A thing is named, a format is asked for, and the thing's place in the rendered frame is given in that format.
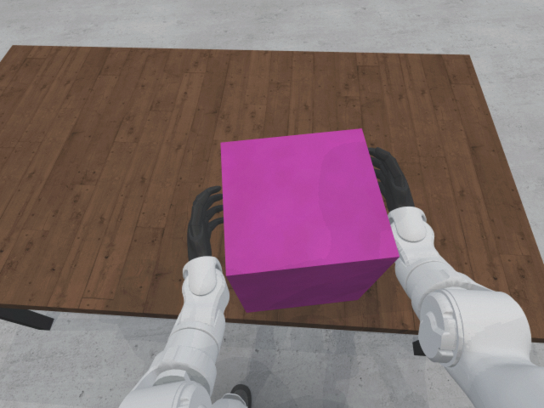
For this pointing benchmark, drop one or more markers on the right robot hand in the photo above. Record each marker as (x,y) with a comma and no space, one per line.
(393,185)

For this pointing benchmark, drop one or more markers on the table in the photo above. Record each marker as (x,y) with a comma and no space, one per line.
(104,150)

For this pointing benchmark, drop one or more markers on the left robot hand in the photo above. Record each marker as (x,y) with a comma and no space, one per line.
(199,230)

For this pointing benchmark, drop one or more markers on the carton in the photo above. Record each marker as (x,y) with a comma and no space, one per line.
(304,220)

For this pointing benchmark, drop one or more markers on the right robot upper arm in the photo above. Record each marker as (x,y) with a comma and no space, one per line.
(482,339)

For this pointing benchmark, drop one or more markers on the robot right forearm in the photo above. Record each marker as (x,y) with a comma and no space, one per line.
(420,269)

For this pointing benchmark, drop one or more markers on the robot left shin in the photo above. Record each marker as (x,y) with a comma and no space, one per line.
(234,397)

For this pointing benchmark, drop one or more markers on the left robot foot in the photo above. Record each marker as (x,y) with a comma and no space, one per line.
(244,392)

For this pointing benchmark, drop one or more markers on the robot left forearm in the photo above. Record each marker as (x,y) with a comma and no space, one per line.
(195,340)

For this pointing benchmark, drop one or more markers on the left robot upper arm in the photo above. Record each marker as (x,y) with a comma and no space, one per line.
(183,394)

